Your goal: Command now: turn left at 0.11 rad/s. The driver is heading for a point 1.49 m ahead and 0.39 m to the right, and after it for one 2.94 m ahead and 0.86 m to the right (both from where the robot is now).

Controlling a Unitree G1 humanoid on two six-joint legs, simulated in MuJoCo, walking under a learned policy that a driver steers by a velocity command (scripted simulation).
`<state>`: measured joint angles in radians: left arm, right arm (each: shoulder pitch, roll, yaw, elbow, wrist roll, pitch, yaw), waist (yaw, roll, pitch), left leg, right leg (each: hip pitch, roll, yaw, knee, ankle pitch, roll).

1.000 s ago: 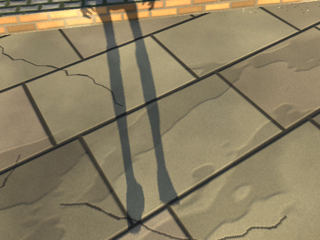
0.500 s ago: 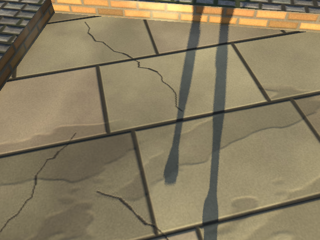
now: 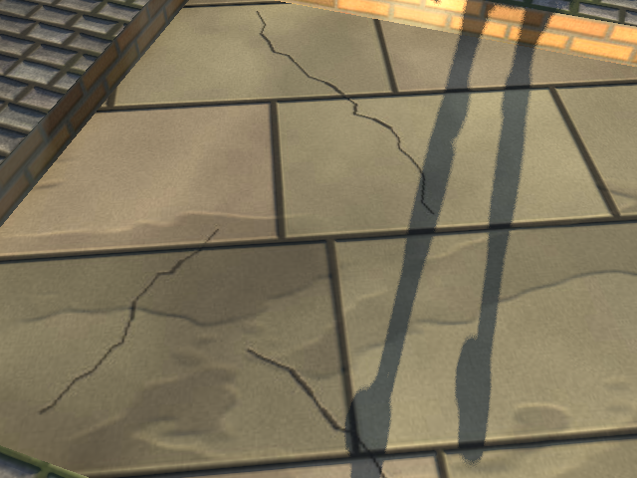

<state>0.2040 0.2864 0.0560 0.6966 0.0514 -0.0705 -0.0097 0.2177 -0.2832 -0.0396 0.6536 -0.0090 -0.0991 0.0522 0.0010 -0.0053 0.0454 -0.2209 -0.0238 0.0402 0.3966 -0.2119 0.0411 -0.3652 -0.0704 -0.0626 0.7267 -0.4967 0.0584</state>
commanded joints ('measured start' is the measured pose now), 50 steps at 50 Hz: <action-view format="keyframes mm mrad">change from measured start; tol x32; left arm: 1 31 101 19 -40 1 -18 3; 50 74 46 -43 -26 62 -16 -24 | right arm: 1 -55 -127 -38 -99 13 -23 -3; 39 -149 -8 5 -72 -63 24 30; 45 642 -112 -54 151 -93 -26 -13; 50 155 39 58 74 -73 -37 19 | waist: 1 27 98 -95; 28 178 -141 -10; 45 -323 207 -138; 50 11 -14 23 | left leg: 1 74 284 -229 -90 493 205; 17 14 145 -239 -67 -459 138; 23 -35 235 -299 -139 -362 181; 30 -645 68 -125 781 -314 -2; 41 -249 60 -24 520 136 26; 44 422 -72 136 484 76 52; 46 617 254 -448 211 449 376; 50 -138 386 -671 22 -304 382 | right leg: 1 -82 -31 76 186 -33 26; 8 184 -42 37 -196 548 13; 17 -57 23 32 -221 -31 -125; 24 255 65 -10 -273 214 -184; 28 639 -339 589 -501 329 -452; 37 282 -142 167 -596 442 -319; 44 -202 6 -10 114 733 -224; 46 -473 225 185 853 -174 -184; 50 -594 6 285 737 180 -134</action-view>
